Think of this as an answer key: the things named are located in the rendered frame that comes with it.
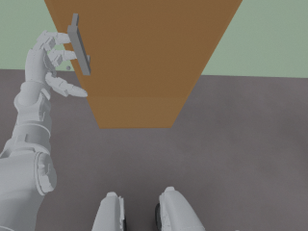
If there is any left robot forearm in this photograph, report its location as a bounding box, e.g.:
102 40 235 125
0 81 52 159

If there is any handle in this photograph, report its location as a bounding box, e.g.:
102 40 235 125
67 13 91 76

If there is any cupboard door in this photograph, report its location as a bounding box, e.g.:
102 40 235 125
51 0 239 98

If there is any right robot thigh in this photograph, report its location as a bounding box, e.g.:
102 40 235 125
159 191 206 231

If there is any robot left upper arm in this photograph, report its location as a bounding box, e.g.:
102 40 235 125
0 151 57 231

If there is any robot right shin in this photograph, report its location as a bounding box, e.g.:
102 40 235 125
160 187 175 231

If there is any left robot hand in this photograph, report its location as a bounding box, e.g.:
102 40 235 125
25 30 88 97

